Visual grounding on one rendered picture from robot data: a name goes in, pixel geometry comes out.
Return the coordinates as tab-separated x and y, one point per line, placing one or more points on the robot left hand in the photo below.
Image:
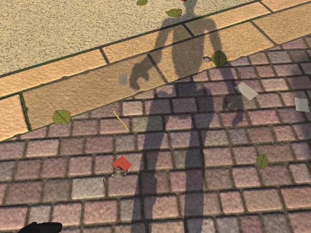
44	227

